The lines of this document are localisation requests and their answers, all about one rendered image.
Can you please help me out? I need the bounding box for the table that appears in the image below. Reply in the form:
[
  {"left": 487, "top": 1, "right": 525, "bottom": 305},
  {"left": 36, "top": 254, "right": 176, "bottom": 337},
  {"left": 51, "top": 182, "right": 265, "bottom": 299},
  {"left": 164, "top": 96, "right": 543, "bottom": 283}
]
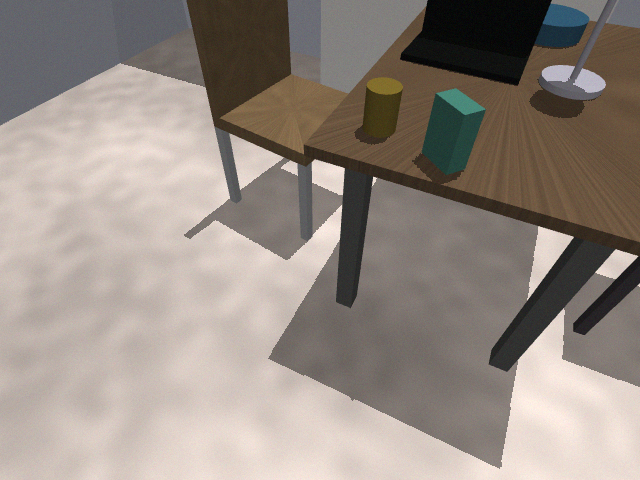
[{"left": 304, "top": 7, "right": 640, "bottom": 372}]

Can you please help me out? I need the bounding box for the desk lamp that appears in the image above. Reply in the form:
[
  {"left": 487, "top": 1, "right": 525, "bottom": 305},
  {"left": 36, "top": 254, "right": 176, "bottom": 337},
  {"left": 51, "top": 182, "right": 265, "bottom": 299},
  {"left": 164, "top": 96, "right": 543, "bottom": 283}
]
[{"left": 539, "top": 0, "right": 617, "bottom": 100}]

